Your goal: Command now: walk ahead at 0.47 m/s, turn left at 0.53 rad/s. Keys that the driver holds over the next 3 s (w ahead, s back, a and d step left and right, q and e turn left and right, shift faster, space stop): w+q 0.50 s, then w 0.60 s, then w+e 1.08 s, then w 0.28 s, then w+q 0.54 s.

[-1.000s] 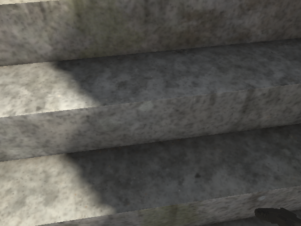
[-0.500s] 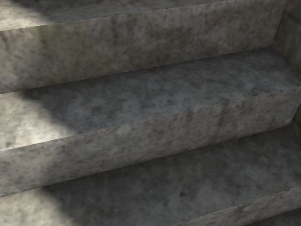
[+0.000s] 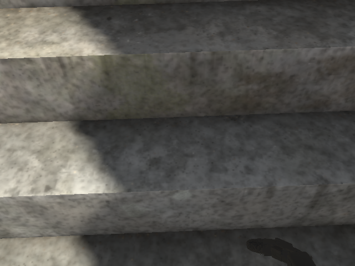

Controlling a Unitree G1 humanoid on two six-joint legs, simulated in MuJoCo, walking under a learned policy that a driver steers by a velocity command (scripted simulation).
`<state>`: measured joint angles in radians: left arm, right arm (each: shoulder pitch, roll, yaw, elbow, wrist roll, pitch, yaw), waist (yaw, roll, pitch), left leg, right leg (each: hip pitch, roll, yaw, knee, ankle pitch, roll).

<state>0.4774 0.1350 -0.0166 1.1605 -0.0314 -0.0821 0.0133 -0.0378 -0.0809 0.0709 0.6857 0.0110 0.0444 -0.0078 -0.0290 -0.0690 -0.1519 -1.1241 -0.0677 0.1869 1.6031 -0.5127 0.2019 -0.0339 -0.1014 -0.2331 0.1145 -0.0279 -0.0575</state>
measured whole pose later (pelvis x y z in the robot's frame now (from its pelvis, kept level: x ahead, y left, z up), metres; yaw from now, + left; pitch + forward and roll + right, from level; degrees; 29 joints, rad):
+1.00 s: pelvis +0.37 +0.00 +0.38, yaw +23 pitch +6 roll +1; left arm 0.55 0.03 -0.07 1.22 0.15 -0.10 -0.09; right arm -0.01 -0.11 0.08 0.83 -0.03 0.05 0.06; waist 0.06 -0.02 -0.17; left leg -1.58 0.14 0.03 2.00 -0.04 0.26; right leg -0.08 -0.06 -0.13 0.32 -0.34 -0.02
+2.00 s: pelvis +0.79 +0.13 +0.77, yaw -3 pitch +7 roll -1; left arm 0.43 0.14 0.01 1.14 0.09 -0.02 -0.07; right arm 0.03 -0.18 0.04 0.83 -0.05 -0.07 0.08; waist 0.00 0.02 -0.16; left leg -1.23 -0.05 -0.17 2.11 -0.14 0.22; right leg -0.44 0.18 0.08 0.76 -0.42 -0.11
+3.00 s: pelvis +1.29 -0.04 +1.18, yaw -4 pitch +4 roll -3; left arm 0.37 0.22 0.01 1.12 0.07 -0.09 -0.02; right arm 0.15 -0.25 -0.06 0.99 -0.03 -0.12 0.10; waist -0.01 0.06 -0.11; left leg -1.05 0.04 -0.13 1.77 0.06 0.19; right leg -0.38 -0.04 -0.28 0.78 -0.46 -0.04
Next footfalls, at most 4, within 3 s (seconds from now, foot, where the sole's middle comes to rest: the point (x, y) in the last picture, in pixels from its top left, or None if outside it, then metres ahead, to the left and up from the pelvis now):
0.04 left None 0.11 0.06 -0.61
0.50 right None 0.34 -0.15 -0.40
1.12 left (86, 168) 0.55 0.24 -0.19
1.66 right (150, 34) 0.80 0.07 0.02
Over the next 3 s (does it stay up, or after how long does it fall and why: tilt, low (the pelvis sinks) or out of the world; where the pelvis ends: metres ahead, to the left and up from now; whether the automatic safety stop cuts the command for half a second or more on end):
stays up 1.29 -0.04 1.18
